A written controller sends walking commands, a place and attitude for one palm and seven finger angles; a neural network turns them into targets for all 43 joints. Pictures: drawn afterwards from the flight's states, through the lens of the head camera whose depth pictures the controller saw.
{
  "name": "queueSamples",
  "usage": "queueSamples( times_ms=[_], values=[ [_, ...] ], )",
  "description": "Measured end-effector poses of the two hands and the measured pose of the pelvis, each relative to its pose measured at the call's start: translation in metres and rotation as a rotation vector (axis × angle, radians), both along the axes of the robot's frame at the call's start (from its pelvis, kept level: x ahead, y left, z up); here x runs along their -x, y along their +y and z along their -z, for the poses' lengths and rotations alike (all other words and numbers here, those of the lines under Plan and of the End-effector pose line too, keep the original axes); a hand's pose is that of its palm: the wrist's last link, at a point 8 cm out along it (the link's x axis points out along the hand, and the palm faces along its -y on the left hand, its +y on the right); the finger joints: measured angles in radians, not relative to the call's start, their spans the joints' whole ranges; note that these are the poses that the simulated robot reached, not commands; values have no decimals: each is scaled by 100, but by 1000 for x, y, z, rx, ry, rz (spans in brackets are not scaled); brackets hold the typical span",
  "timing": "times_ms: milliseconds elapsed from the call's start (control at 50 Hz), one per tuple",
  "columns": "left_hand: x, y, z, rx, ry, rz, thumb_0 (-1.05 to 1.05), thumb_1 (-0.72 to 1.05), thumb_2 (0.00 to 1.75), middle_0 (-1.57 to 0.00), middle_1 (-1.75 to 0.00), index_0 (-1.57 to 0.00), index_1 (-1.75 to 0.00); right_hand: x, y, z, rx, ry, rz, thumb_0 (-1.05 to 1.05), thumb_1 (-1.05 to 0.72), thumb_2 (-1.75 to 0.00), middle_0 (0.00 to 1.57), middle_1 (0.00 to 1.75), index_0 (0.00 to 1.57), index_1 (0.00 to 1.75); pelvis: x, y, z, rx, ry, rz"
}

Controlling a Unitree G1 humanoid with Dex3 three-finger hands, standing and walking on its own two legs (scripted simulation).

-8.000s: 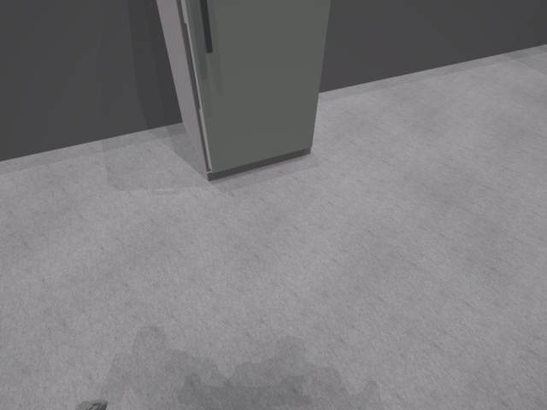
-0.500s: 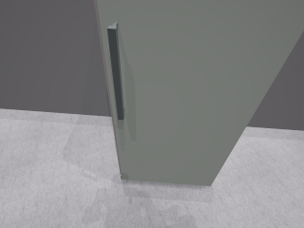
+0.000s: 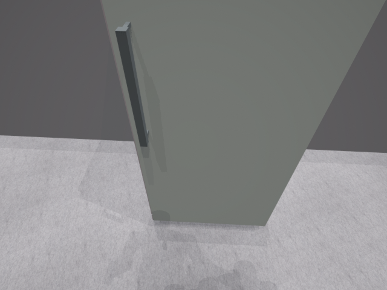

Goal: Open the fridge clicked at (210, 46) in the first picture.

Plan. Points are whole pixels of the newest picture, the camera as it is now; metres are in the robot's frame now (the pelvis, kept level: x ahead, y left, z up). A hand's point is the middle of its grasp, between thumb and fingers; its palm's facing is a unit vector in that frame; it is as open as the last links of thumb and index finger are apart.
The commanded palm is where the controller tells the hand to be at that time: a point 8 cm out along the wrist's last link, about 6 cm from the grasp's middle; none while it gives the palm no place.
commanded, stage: look again from close up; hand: left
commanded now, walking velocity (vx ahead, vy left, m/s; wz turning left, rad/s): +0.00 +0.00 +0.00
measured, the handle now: (137, 93) +0.56 +0.18 +0.12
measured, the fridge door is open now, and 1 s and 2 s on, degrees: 0 0 0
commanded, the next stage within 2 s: shuffle to correct the standing spot in 1.88 s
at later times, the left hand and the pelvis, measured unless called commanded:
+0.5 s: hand out of the picture +0.08 +0.22 -0.15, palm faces -0.01 -0.95 -0.32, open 7.4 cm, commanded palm none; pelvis +0.01 -0.02 +0.00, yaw +1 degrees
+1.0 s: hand out of the picture +0.07 +0.23 -0.15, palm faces +0.00 -0.95 -0.32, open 7.4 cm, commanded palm none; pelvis +0.02 -0.01 +0.01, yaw +1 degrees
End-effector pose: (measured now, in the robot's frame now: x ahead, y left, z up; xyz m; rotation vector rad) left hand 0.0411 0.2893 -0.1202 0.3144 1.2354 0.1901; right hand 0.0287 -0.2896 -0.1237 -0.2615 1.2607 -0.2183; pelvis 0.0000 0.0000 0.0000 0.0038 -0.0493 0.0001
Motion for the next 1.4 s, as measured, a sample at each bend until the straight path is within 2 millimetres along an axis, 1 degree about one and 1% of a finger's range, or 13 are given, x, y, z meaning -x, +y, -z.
queueSamples(
  times_ms=[200,360,500,680,980,1200,1400],
  values=[
    [-19,-21,-2,19,-38,1,0,90,90,-20,-30,-20,-30,-32,0,1,-28,-46,-35,0,-91,-90,20,30,20,30,-4,-11,-2,0,4,-6],
    [-29,-25,-3,21,-51,-1,0,90,90,-20,-30,-20,-30,-44,-5,-2,-23,-48,-47,0,-91,-90,20,30,20,30,-9,-15,-3,2,1,-10],
    [-31,-22,-4,14,-46,-6,0,90,90,-20,-30,-20,-30,-47,-10,-4,-10,-39,-49,0,-91,-90,20,30,20,30,-11,-17,-4,3,-2,-13],
    [-29,-18,-6,5,-33,-18,0,90,90,-20,-30,-20,-30,-46,-13,-5,-4,-22,-52,0,-91,-90,20,30,20,30,-14,-17,-6,4,-3,-17],
    [-22,-19,-2,18,6,-29,0,90,90,-20,-30,-20,-30,-44,-5,-4,-14,7,-49,0,-91,-90,20,30,20,30,-19,-15,-7,4,3,-15],
    [-27,-21,1,34,4,-28,0,90,90,-20,-30,-20,-30,-51,0,-6,-13,-2,-50,0,-91,-90,20,30,20,30,-23,-12,-7,5,3,-14],
    [-31,-19,0,32,2,-27,0,90,90,-20,-30,-20,-30,-57,1,-7,-12,-12,-51,0,-91,-90,20,30,20,30,-26,-10,-8,4,4,-12]
  ],
)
